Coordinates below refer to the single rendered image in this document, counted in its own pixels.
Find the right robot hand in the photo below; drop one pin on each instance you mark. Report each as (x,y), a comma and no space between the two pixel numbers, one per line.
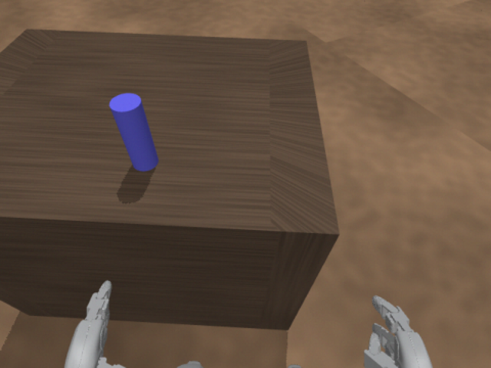
(404,350)

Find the can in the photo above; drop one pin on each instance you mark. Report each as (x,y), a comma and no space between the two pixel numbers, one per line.
(131,121)

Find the left robot hand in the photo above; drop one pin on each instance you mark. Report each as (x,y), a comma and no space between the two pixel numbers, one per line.
(87,345)

